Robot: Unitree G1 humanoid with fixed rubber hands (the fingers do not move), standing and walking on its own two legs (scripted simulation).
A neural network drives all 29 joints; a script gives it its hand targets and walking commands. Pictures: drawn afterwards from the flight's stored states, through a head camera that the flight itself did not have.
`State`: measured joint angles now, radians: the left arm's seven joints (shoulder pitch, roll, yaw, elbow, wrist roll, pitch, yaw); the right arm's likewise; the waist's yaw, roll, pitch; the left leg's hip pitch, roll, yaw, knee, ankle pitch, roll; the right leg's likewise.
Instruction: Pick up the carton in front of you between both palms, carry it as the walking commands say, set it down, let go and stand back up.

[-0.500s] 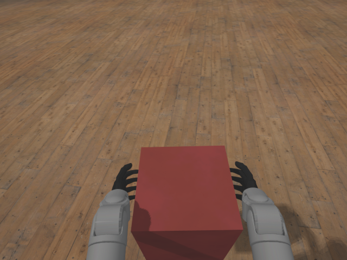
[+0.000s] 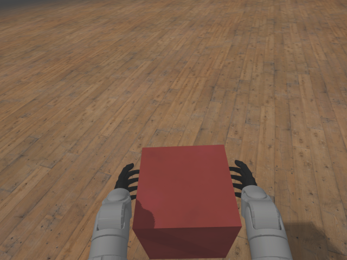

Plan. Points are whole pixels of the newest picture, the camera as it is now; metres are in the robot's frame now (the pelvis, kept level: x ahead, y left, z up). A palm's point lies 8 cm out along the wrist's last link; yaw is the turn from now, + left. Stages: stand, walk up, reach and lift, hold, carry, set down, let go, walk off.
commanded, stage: hold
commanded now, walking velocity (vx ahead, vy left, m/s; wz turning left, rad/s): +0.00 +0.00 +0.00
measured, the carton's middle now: (185, 204) +0.30 +0.00 -0.05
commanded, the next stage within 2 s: set down in 0.04 s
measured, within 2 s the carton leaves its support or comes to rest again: neither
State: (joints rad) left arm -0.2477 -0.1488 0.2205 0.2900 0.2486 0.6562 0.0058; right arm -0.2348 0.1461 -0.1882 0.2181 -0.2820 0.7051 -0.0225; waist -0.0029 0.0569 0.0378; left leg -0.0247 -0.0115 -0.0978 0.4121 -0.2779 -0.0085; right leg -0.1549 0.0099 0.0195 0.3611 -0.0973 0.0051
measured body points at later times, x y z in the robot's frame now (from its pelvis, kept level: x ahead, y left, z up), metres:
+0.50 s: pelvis -0.03 -0.02 -0.03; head +0.07 -0.04 +0.41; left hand +0.35 +0.14 -0.05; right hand +0.34 -0.17 -0.06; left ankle -0.02 +0.13 -0.74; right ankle +0.07 -0.12 -0.74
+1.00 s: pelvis -0.04 +0.01 -0.15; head +0.19 -0.01 +0.24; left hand +0.42 +0.12 -0.23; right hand +0.38 -0.18 -0.23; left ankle -0.02 +0.13 -0.74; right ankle +0.07 -0.12 -0.74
